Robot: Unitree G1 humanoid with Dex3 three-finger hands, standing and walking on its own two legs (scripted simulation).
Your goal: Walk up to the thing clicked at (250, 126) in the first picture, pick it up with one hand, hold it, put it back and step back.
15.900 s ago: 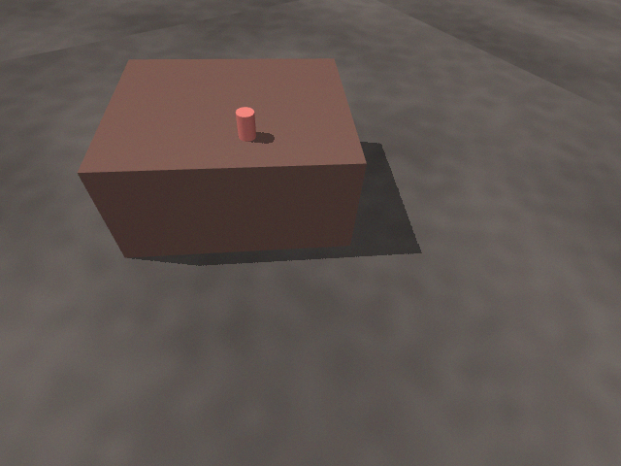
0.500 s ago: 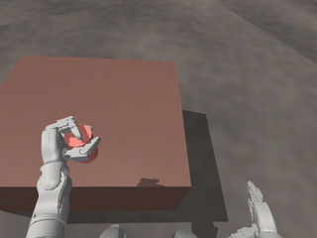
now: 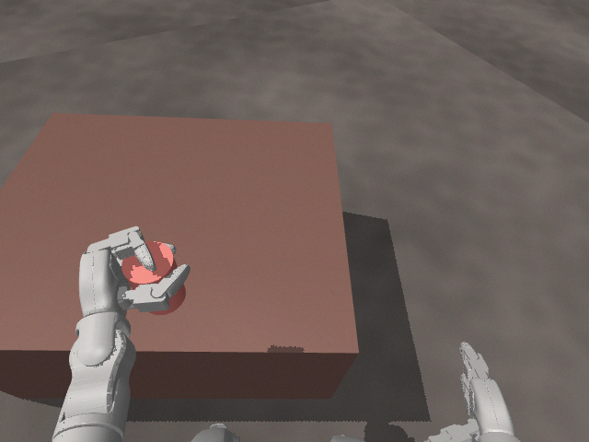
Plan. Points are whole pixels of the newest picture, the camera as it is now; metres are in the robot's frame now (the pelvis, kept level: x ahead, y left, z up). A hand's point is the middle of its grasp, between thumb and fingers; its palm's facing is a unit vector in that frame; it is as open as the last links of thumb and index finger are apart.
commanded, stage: hold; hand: left
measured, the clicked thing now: (156, 279) +0.33 +0.18 +0.02
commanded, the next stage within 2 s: crouch in 1.88 s
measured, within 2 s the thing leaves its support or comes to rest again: neither
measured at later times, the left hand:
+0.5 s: hand (152, 267) +0.32 +0.17 +0.06, palm faces +0.22 -0.98 +0.01, open 5.5 cm
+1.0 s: hand (154, 261) +0.33 +0.17 +0.06, palm faces +0.22 -0.98 +0.01, open 5.5 cm
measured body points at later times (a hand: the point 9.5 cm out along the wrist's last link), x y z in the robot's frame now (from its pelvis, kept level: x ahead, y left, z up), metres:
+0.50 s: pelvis +0.00 +0.00 +0.00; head +0.03 +0.00 +0.45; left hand +0.31 +0.23 +0.06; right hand +0.15 -0.26 -0.04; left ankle +0.03 +0.13 -0.69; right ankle -0.02 -0.14 -0.69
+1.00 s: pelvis +0.00 +0.00 +0.01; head +0.03 +0.00 +0.45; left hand +0.31 +0.22 +0.06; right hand +0.15 -0.26 -0.05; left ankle +0.03 +0.13 -0.69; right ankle -0.02 -0.14 -0.69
